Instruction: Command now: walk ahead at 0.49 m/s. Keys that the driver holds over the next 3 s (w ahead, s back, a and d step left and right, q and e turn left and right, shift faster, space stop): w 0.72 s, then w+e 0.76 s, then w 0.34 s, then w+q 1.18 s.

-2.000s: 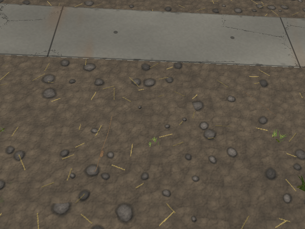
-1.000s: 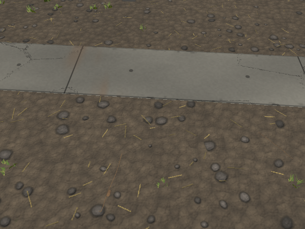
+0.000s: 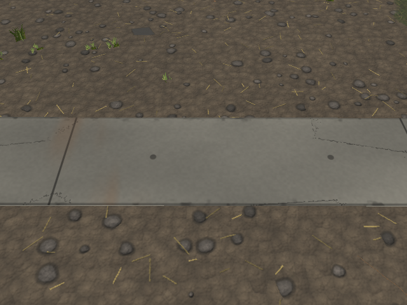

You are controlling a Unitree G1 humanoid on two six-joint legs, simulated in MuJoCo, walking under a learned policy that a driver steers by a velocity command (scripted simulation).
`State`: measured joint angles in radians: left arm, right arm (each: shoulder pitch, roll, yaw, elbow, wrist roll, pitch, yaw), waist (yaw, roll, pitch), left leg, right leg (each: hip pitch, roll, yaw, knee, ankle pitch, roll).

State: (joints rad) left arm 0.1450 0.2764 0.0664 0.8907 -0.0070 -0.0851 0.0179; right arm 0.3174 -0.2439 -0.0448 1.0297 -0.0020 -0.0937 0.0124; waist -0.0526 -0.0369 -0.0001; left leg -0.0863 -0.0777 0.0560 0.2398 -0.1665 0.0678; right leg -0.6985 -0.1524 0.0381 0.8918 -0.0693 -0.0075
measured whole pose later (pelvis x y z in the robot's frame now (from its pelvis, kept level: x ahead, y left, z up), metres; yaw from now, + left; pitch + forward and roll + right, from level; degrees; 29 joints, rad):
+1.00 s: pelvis +0.59 +0.00 +0.00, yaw -5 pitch +0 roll +1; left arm 0.23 0.28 0.08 0.92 -0.04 -0.05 0.02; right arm 0.25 -0.24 -0.06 0.98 -0.02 -0.11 0.01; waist -0.03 -0.05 0.02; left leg -0.17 -0.03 0.15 0.33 -0.17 0.06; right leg -0.60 -0.11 0.06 1.11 -0.24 -0.05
